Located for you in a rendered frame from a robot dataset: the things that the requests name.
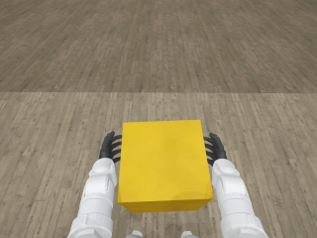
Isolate right robot shin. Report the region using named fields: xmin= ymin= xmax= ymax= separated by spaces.
xmin=181 ymin=231 xmax=192 ymax=237

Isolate right robot forearm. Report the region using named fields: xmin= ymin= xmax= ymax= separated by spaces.
xmin=211 ymin=159 xmax=268 ymax=238

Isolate left robot shin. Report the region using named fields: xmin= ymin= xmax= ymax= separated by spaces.
xmin=132 ymin=230 xmax=143 ymax=237

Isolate robot shin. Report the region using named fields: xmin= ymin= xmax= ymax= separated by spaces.
xmin=181 ymin=231 xmax=192 ymax=237
xmin=132 ymin=230 xmax=143 ymax=237

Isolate robot right hand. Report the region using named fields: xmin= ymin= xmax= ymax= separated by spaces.
xmin=203 ymin=132 xmax=228 ymax=167

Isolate robot left hand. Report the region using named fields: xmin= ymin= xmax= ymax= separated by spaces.
xmin=98 ymin=131 xmax=123 ymax=164

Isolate carton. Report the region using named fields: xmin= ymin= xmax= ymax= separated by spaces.
xmin=117 ymin=119 xmax=214 ymax=213

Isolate left robot forearm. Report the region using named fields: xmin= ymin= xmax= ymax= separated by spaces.
xmin=67 ymin=158 xmax=118 ymax=238

